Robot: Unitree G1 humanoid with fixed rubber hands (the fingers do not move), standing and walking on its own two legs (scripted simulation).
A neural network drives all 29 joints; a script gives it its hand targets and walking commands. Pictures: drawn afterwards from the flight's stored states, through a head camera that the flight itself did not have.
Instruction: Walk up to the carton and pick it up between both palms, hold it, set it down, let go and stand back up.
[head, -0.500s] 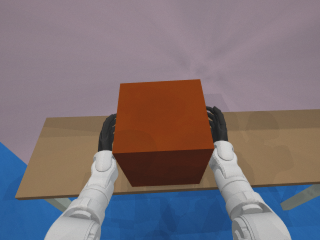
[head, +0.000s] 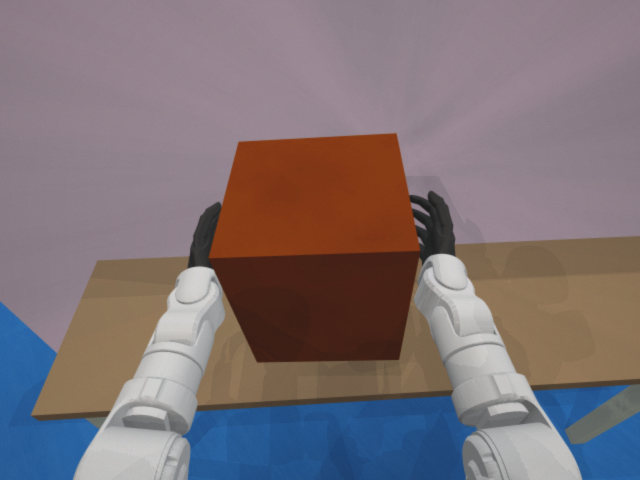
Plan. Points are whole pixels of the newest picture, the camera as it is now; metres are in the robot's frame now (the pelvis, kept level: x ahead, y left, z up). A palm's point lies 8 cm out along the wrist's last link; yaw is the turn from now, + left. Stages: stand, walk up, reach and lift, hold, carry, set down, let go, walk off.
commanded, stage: reach and lift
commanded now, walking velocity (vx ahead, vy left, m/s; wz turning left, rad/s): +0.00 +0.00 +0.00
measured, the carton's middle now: (322, 255) +0.40 +0.00 +0.07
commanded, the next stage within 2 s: hold in 1.64 s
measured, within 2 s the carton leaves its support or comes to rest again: neither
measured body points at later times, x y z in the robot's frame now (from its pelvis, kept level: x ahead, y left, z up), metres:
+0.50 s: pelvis -0.01 +0.00 +0.01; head -0.05 +0.00 +0.46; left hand +0.37 +0.17 +0.15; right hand +0.36 -0.14 +0.15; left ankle +0.05 +0.14 -0.73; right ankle -0.02 -0.10 -0.72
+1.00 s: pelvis -0.01 +0.00 +0.02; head -0.04 +0.00 +0.47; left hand +0.38 +0.18 +0.15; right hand +0.39 -0.13 +0.17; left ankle +0.05 +0.14 -0.72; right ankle -0.02 -0.10 -0.72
